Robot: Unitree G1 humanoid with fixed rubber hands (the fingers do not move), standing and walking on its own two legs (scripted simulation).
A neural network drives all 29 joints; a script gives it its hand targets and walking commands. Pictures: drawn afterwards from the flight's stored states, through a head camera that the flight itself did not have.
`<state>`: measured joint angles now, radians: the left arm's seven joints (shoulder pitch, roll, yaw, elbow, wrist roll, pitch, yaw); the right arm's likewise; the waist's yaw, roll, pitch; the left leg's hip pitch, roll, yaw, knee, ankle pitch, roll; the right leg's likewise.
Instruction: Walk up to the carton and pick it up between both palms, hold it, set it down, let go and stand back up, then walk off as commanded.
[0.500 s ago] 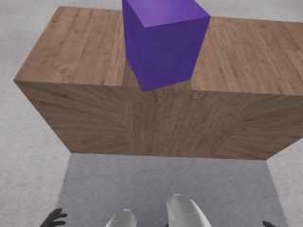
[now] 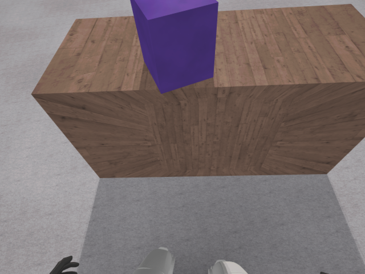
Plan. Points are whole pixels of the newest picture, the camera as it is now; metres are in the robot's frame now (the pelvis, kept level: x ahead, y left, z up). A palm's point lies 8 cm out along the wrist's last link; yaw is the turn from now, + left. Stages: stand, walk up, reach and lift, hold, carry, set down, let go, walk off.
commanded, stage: walk up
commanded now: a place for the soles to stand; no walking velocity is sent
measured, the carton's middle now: (174, 37) +0.80 +0.03 +0.07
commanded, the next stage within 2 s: none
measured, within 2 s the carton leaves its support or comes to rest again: neither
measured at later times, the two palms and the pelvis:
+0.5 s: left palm out of the picture +0.11 +0.34 -0.10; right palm out of the picture +0.08 -0.28 -0.10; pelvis +0.02 +0.03 +0.00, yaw +1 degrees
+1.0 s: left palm out of the picture +0.09 +0.34 -0.10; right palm out of the picture +0.07 -0.28 -0.10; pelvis +0.01 +0.03 +0.01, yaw +1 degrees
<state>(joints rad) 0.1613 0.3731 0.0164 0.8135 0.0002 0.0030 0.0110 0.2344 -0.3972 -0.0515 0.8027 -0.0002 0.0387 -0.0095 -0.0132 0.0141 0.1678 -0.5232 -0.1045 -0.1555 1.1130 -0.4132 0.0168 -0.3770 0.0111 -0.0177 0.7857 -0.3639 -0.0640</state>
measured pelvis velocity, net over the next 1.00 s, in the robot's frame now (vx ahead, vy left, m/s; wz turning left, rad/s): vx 0.01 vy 0.03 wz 0.02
